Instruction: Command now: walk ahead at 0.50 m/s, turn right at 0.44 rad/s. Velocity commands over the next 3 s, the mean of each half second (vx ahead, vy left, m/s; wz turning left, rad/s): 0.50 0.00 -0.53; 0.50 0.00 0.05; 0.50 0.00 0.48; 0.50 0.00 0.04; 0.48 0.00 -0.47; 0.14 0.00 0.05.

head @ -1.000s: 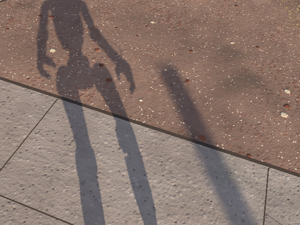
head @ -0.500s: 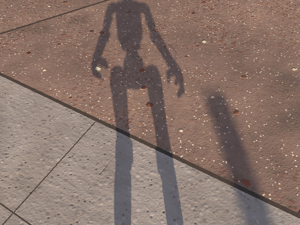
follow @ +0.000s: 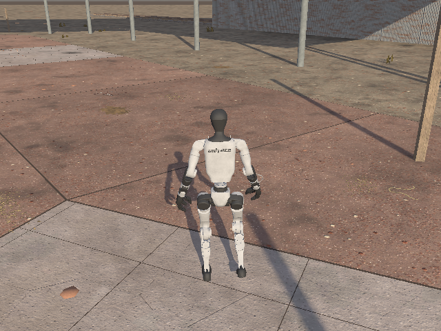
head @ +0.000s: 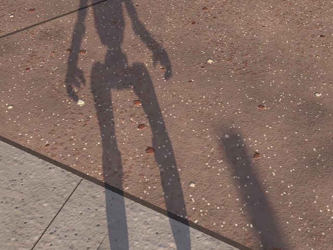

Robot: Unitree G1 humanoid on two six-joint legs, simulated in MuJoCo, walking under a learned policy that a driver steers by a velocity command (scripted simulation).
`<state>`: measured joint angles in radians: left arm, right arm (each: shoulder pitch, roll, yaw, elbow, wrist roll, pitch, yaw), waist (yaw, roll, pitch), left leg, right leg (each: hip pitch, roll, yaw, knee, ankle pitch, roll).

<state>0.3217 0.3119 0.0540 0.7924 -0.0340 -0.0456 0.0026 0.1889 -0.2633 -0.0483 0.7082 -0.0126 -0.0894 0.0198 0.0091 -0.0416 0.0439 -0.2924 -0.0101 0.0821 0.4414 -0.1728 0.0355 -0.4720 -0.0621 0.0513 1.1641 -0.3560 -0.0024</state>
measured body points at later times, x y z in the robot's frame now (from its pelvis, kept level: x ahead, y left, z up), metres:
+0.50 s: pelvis +0.27 -0.08 +0.00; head +0.31 -0.11 +0.44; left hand +0.47 +0.15 -0.10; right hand +0.31 -0.39 -0.12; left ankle +0.25 +0.09 -0.65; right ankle +0.30 -0.16 -0.74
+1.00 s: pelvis +0.58 -0.11 -0.01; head +0.61 -0.11 +0.44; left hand +0.73 +0.14 -0.12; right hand +0.66 -0.41 -0.10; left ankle +0.66 -0.05 -0.74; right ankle +0.42 -0.20 -0.64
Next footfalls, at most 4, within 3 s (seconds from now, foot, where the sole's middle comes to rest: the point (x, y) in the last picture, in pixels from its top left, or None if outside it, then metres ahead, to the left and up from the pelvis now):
0.34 right None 0.34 -0.17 -0.78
0.88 left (185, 194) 0.70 -0.07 -0.78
1.36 right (232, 148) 0.94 -0.30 -0.78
1.84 left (173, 110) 1.18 -0.01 -0.78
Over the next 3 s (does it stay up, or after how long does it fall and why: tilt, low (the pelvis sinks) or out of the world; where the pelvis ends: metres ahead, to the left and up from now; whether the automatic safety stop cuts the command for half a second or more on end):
stays up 1.54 -0.18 -0.01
